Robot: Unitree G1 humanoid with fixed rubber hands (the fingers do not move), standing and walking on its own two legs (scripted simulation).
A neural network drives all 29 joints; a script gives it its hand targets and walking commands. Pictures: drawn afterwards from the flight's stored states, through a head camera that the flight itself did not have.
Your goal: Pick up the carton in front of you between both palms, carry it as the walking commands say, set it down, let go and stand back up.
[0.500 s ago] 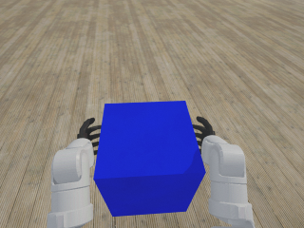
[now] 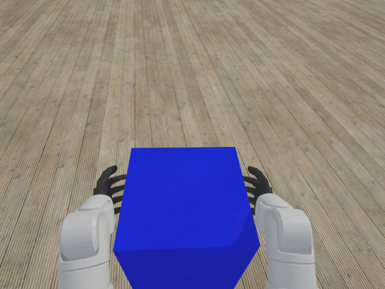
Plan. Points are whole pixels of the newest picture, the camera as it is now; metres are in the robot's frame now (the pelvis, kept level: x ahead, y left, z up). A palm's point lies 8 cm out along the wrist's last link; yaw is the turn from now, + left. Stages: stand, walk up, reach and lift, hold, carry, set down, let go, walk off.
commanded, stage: carry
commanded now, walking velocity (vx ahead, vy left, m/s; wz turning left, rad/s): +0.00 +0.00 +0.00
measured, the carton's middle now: (184, 222) +0.27 +0.00 +0.01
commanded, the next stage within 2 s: hold in 1.98 s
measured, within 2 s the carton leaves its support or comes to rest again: neither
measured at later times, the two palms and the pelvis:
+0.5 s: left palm (122, 144) +0.41 +0.14 +0.10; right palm (255, 146) +0.41 -0.16 +0.10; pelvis +0.14 -0.01 +0.01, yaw +0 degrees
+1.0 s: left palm (121, 144) +0.41 +0.14 +0.10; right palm (253, 146) +0.41 -0.16 +0.10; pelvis +0.14 -0.01 +0.01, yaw +1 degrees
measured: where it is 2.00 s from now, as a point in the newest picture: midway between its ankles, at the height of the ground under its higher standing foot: outside the picture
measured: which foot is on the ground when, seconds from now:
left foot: down 0.00-1.00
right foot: up 0.00-0.10, down 0.12-1.00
